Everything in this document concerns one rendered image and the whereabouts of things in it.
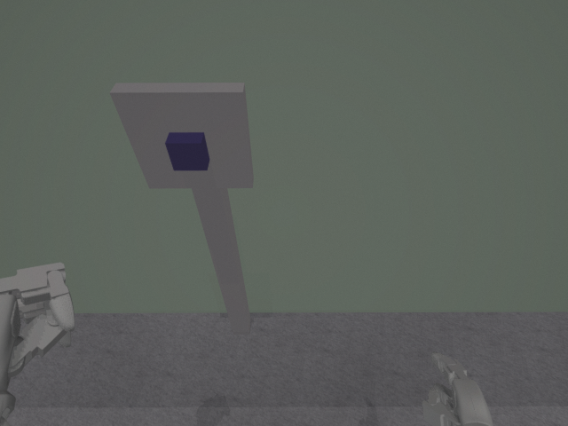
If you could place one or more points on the left robot hand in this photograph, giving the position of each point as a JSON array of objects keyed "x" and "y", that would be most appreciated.
[{"x": 39, "y": 296}]

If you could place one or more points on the button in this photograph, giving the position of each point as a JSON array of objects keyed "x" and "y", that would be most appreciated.
[{"x": 188, "y": 150}]

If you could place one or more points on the right robot hand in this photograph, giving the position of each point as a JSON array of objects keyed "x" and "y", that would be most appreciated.
[{"x": 463, "y": 404}]

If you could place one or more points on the panel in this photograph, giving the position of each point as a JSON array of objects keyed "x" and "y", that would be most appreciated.
[{"x": 149, "y": 112}]

